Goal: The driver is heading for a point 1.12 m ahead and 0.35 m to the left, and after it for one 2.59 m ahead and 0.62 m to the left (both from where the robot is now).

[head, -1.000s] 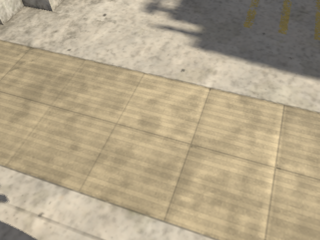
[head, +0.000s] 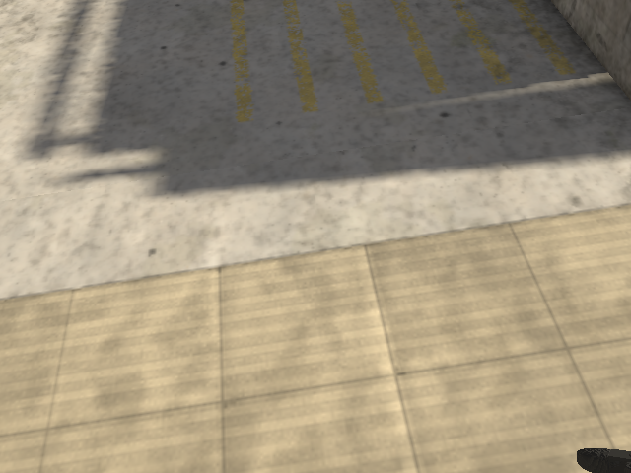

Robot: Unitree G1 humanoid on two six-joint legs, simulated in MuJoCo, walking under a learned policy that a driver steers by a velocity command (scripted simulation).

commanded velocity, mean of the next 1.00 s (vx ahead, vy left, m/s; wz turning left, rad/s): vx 0.96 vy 0.00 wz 0.63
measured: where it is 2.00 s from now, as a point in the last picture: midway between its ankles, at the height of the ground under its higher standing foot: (168, 209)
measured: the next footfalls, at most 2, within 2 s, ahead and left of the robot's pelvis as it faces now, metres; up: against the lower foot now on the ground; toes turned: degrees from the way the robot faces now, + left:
left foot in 0.16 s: +0.31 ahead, +0.15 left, +0.00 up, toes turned +2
right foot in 0.58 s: +0.76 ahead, -0.01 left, +0.00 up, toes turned +26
